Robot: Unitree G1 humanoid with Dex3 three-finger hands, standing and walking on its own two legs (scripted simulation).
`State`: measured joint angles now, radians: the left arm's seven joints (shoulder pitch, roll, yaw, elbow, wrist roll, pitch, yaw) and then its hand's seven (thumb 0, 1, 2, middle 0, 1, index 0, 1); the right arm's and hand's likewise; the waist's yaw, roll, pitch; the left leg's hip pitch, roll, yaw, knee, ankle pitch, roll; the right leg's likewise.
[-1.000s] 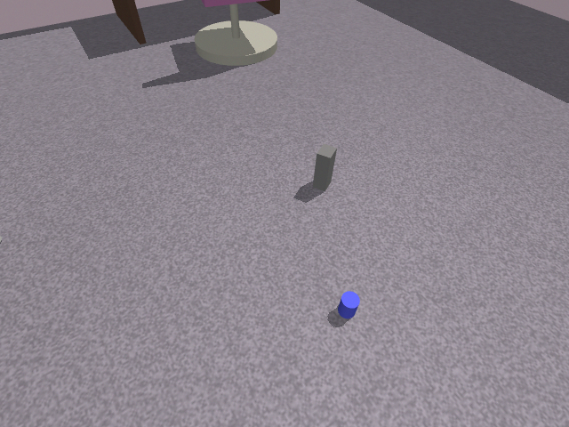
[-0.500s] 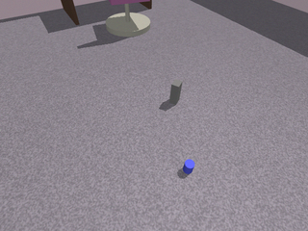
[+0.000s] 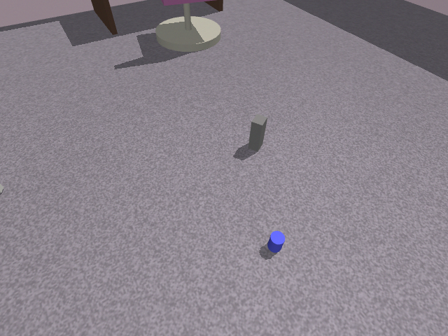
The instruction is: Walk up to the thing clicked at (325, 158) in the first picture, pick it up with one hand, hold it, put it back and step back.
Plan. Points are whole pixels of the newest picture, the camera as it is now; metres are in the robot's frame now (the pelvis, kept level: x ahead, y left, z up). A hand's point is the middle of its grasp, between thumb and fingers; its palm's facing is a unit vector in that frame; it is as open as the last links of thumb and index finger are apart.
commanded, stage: stand
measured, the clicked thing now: (257, 133) +1.29 -0.24 -0.67
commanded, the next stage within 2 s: walk up in 0.12 s
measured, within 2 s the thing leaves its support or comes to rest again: neither
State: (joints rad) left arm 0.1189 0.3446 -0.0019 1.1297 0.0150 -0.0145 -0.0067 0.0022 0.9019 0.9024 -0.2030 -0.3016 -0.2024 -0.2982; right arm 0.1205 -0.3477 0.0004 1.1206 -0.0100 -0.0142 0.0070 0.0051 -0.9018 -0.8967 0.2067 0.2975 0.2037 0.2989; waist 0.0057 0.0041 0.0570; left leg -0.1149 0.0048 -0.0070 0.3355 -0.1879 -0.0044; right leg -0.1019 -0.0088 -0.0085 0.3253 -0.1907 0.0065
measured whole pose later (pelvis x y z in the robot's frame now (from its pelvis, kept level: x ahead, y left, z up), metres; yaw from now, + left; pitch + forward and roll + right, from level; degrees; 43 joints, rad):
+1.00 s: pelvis +0.01 +0.03 -0.03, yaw -47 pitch -1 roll +1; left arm 0.26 0.40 0.04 0.62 0.05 0.03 -0.02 0.00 0.90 0.90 -0.21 -0.30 -0.21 -0.30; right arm 0.20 -0.41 -0.07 0.70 0.01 0.04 0.01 0.01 -0.90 -0.90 0.21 0.30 0.20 0.30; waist 0.02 0.02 0.13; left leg -0.45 0.03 -0.05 0.90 -0.46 -0.01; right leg -0.38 0.09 0.17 0.67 -0.27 -0.02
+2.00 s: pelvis +0.01 +0.05 -0.03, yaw -78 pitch -2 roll -1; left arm 0.27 0.44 0.04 0.79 0.01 -0.02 0.01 0.00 0.90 0.90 -0.20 -0.30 -0.20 -0.30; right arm 0.25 -0.38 -0.04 0.77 -0.03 -0.01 0.03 0.01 -0.90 -0.90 0.21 0.30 0.21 0.30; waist -0.03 -0.02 0.13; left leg -0.35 0.07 0.09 0.71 -0.33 0.02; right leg -0.44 0.04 0.06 1.01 -0.48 -0.02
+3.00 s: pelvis +0.01 +0.05 -0.01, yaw -86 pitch -2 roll +1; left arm 0.09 0.35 0.00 1.12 0.00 -0.02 0.00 0.00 0.90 0.90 -0.20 -0.30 -0.20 -0.30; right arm 0.09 -0.37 -0.02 1.10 -0.01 -0.01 0.02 0.01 -0.90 -0.90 0.21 0.30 0.20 0.30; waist -0.01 0.01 0.07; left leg -0.16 0.06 0.09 0.45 -0.24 -0.03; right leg -0.20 0.03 0.14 0.49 -0.24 0.01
